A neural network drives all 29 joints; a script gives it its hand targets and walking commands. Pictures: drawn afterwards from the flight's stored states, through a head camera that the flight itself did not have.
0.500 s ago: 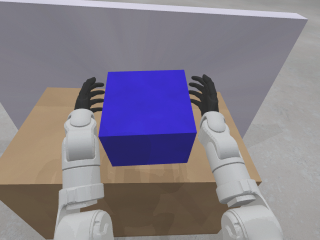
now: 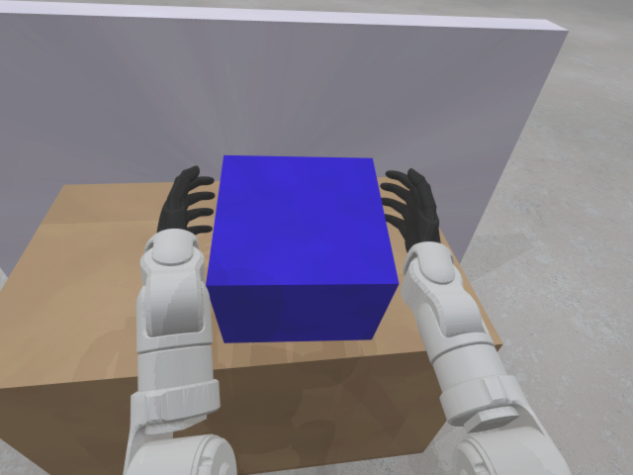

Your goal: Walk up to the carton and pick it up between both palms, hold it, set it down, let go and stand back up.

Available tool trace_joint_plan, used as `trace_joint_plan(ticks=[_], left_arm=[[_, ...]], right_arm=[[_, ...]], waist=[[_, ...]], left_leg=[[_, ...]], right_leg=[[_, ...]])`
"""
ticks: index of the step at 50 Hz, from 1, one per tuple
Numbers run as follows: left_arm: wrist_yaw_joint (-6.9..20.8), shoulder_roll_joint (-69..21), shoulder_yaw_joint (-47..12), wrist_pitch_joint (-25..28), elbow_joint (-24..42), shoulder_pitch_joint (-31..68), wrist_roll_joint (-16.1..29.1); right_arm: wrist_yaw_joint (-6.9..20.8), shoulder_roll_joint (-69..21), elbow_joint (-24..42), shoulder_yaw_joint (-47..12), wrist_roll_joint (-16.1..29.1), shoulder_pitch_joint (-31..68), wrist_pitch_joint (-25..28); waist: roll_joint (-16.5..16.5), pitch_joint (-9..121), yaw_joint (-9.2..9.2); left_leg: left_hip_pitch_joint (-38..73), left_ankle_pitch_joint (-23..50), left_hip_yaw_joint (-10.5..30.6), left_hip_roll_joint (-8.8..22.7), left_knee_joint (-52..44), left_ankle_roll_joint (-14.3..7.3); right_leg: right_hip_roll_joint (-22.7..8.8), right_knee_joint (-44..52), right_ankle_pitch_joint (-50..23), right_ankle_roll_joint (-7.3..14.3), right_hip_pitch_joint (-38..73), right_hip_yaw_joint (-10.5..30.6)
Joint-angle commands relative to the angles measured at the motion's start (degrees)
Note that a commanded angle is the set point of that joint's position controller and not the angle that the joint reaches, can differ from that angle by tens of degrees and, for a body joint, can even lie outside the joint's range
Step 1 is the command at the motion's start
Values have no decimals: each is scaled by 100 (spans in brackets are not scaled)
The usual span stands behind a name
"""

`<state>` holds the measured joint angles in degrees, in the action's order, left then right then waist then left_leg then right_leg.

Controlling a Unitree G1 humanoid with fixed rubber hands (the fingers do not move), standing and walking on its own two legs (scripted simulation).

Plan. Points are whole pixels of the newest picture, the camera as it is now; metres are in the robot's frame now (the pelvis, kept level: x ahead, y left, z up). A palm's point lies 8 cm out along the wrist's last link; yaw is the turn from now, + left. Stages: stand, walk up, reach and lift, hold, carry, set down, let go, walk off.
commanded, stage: hold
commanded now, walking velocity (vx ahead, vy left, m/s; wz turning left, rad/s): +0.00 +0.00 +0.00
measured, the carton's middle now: (299, 249) +0.39 +0.00 +0.11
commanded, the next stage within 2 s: none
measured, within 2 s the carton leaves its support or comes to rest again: neither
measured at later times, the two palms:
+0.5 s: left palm (175, 233) +0.37 +0.14 +0.16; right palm (414, 231) +0.35 -0.14 +0.17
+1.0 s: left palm (178, 231) +0.37 +0.14 +0.17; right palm (416, 230) +0.35 -0.15 +0.17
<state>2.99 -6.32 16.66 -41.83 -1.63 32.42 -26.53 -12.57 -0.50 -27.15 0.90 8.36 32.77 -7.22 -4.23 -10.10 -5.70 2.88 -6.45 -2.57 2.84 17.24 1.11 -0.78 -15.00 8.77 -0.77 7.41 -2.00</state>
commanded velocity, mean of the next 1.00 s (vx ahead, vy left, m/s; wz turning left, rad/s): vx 0.00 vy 0.00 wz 0.00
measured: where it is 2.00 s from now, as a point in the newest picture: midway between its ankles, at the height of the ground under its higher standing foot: outside the picture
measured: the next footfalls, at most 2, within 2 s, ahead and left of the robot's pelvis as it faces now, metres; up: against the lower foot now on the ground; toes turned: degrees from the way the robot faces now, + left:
none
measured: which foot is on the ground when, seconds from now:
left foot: down 0.00-1.00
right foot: down 0.00-1.00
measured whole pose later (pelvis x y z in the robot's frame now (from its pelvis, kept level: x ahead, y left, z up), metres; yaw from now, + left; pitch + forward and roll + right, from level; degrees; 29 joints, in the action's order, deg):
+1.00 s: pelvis +0.00 +0.00 +0.00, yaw +1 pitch -13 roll -1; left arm 3.5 -6.3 19.2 -40.1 -4.9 35.2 -27.9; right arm -11.8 -3.6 -29.0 4.7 3.6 34.9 -3.8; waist -4.8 -11.0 -6.3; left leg 2.4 -5.1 -2.5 2.8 15.7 1.2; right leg -1.1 -14.4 8.2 -0.5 6.9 -3.7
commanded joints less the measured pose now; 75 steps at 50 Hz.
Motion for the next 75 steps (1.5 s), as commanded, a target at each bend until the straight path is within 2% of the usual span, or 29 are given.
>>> trace_joint_plan(ticks=[1,4,7,10,13,16,20,25,30,37,41,48,55,65,75], left_arm=[[779,-2278,-2127,473,186,3368,899],[912,-2162,-1694,430,-228,3334,724],[1043,-2109,-1557,454,-324,3443,663],[1094,-2120,-1662,548,-206,3511,671],[1076,-2164,-1872,667,75,3443,755],[1011,-2169,-2074,722,374,3287,835],[922,-2104,-2176,671,556,3071,794],[884,-2127,-2239,552,656,2997,722],[883,-2181,-2268,497,627,3076,729],[922,-2149,-2024,492,316,3183,683],[920,-2132,-1934,534,241,3261,682],[884,-2097,-1916,608,304,3280,699],[913,-2073,-1948,594,403,3194,674],[950,-2108,-2125,596,514,3158,709],[868,-2129,-2100,598,467,3198,716]], right_arm=[[764,-2422,1207,-1686,-243,4021,335],[805,-2442,761,-1282,-471,3759,224],[808,-2466,638,-1114,-545,3761,218],[759,-2486,753,-1249,-499,3823,345],[685,-2463,997,-1601,-337,3847,500],[625,-2389,1138,-1899,-180,3706,573],[638,-2237,1154,-1989,-102,3442,569],[702,-2125,1206,-1898,-98,3419,546],[759,-2083,1233,-1725,-177,3526,540],[840,-2097,993,-1413,-391,3559,515],[859,-2153,954,-1395,-441,3666,567],[799,-2239,974,-1646,-361,3735,644],[733,-2264,934,-1740,-294,3545,604],[746,-2170,1018,-1636,-321,3396,598],[843,-2086,1006,-1557,-374,3552,659]], waist=[[200,2418,-13],[64,1983,-52],[81,1953,-104],[165,2246,-166],[264,2721,-211],[369,2947,-216],[498,2690,-169],[574,2328,-140],[553,2238,-179],[375,2150,-175],[314,2304,-123],[287,2604,-39],[330,2453,-77],[438,2279,-225],[428,2381,-119]], left_leg=[[940,35,-362,-383,-248,-292],[584,-550,-443,-445,-495,-386],[590,-519,-437,-479,-514,-400],[863,-3,-373,-466,-339,-336],[1199,854,-290,-466,-37,-209],[1395,1461,-216,-452,158,-112],[1460,1662,-185,-386,167,-29],[1373,1508,-214,-320,47,1],[1293,1104,-271,-296,-66,-29],[1051,328,-344,-313,-298,-157],[1097,342,-351,-335,-266,-204],[1259,840,-326,-388,-63,-218],[1207,987,-313,-407,-47,-192],[1243,940,-302,-356,-87,-92],[1272,802,-312,-306,-137,-117]], right_leg=[[243,426,-15,-37,-794,-524],[174,521,555,-102,-822,-544],[152,543,505,-129,-736,-569],[193,432,-341,-147,-461,-589],[248,248,-1368,-175,-136,-607],[272,155,-1825,-186,-35,-624],[294,195,-1574,-129,-181,-664],[304,274,-1056,-42,-327,-684],[301,316,-643,1,-455,-697],[271,365,-204,-1,-546,-700],[271,364,-277,-2,-550,-692],[268,308,-864,-42,-374,-634],[231,295,-1132,-94,-219,-598],[252,311,-869,-67,-343,-687],[293,314,-488,12,-525,-719]])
